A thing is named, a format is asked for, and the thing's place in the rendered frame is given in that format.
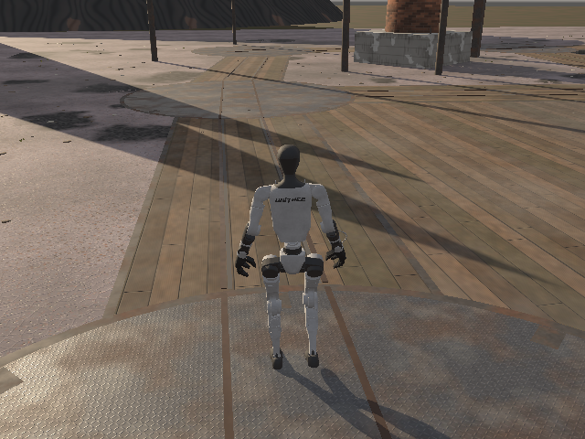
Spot left robot hand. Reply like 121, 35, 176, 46
235, 255, 256, 277

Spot right robot hand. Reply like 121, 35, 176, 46
325, 248, 346, 268

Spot right robot upper arm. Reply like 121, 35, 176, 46
309, 183, 335, 233

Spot robot left forearm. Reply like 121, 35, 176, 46
237, 222, 255, 259

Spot robot right forearm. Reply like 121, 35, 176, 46
326, 219, 344, 252

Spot left robot upper arm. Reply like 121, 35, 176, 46
246, 185, 271, 236

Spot left robot foot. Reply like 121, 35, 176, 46
270, 348, 283, 369

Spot robot right shin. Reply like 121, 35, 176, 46
304, 292, 318, 356

